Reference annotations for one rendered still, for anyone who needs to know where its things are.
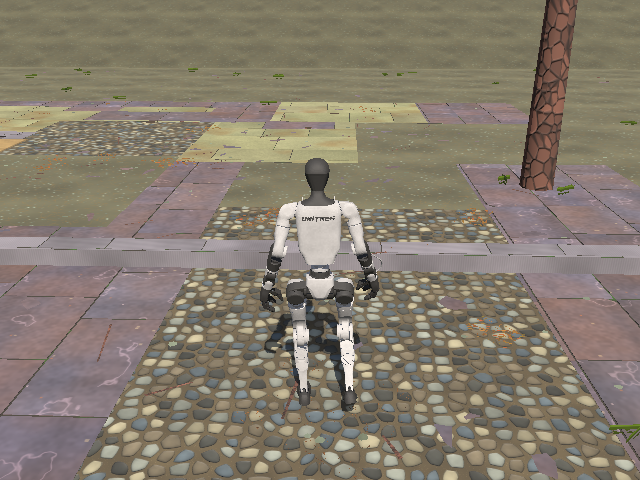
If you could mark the left robot hand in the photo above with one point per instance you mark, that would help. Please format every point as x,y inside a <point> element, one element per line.
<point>265,297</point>

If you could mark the robot torso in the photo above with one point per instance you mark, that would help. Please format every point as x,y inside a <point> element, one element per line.
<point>319,237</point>

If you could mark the left robot upper arm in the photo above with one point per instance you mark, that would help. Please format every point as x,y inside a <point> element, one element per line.
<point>287,212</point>

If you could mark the right robot hand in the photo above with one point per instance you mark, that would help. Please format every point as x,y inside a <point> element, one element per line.
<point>374,285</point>

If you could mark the right robot upper arm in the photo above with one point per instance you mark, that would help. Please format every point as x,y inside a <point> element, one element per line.
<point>349,210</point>

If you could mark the robot left shin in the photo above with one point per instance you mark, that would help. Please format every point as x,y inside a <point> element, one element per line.
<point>301,361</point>

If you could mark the right robot forearm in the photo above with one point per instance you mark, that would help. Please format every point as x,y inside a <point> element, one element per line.
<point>367,264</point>

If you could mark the left robot forearm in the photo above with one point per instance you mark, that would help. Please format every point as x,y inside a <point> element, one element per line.
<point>271,271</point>

